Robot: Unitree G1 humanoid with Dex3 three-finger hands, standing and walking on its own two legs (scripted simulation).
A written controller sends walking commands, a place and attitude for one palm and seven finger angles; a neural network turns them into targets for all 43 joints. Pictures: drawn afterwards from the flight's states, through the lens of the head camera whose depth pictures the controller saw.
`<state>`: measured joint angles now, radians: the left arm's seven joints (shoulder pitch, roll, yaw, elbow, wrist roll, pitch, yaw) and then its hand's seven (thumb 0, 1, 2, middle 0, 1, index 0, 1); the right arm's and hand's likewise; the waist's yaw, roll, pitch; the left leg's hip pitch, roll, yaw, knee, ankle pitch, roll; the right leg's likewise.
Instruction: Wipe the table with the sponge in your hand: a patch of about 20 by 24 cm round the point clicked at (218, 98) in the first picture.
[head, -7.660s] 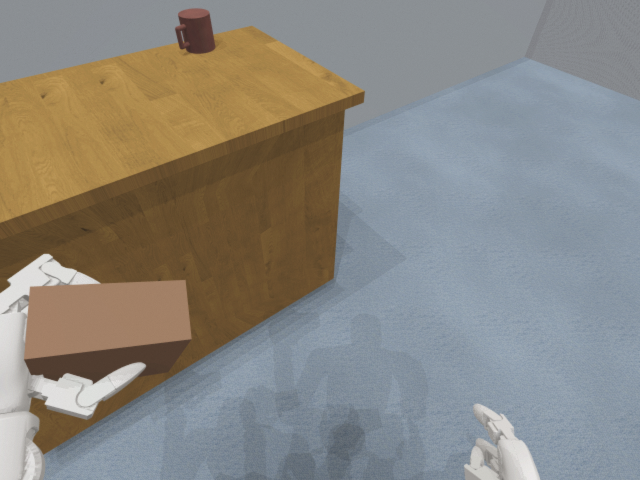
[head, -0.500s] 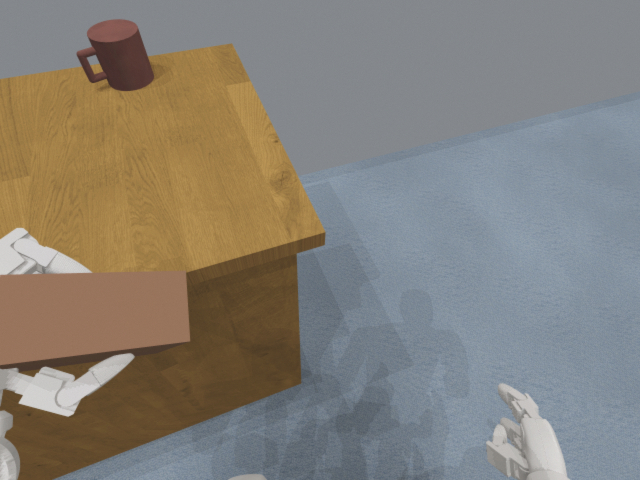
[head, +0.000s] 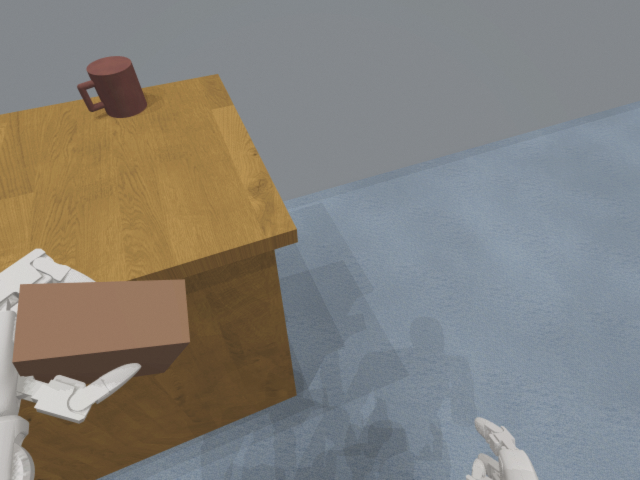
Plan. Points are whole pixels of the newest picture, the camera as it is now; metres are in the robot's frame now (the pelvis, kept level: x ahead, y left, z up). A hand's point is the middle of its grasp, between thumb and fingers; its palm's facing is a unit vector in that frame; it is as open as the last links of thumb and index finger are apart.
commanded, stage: come to a stop and stand still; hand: left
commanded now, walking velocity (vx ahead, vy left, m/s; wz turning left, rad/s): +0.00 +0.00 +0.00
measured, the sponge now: (129, 334) +0.22 +0.20 +0.15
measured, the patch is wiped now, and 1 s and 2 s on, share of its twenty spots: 0.00 0.00 0.00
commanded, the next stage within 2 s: look again from close up in 0.66 s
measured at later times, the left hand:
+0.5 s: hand (49, 388) +0.16 +0.23 +0.16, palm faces +0.38 -0.84 -0.39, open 9.9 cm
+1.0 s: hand (36, 333) +0.21 +0.27 +0.16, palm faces +0.34 -0.88 -0.34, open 9.9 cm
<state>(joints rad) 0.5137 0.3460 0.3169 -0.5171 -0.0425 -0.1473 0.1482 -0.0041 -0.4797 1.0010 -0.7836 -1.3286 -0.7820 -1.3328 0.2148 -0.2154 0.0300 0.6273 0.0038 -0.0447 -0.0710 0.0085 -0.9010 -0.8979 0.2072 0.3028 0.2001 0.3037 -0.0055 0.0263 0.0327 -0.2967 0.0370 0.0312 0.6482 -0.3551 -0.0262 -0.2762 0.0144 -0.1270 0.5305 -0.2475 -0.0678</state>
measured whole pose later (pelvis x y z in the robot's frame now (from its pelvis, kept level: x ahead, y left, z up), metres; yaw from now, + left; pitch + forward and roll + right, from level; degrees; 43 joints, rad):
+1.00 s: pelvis -0.02 +0.03 +0.01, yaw -2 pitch -1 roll -1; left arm 0.39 0.35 0.33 -0.38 -0.04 -0.26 0.10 0.00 -0.48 1.00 -0.78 -1.33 -0.78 -1.34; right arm 0.26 -0.22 0.02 0.60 0.01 -0.17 -0.03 0.01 -0.90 -0.90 0.21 0.30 0.20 0.30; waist 0.03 -0.02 0.03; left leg -0.23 -0.02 0.04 0.47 -0.23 0.04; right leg -0.27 0.01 -0.06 0.44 -0.20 -0.02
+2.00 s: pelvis +0.09 +0.14 -0.01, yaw +1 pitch -1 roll -1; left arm 0.48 0.43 0.46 -0.57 -0.06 -0.29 0.09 0.00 -0.48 1.01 -0.78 -1.33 -0.78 -1.34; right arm 0.24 -0.21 -0.02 0.59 0.00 -0.05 0.03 0.01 -0.90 -0.90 0.21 0.30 0.20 0.30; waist 0.00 0.00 0.08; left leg -0.57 -0.04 -0.02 1.40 -0.40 -0.01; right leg -0.28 -0.02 -0.13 0.65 -0.36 -0.03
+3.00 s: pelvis +0.09 +0.19 +0.00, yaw -2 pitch -1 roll +0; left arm 0.26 0.46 0.47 -0.37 -0.06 -0.19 0.08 0.00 -0.48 1.01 -0.78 -1.33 -0.78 -1.34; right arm 0.19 -0.24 -0.01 0.58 0.03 -0.12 0.02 0.01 -0.90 -0.90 0.21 0.30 0.20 0.30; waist 0.03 0.03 0.08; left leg -0.28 0.07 0.06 0.51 -0.22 -0.01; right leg -0.27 0.06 -0.04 0.47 -0.19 -0.05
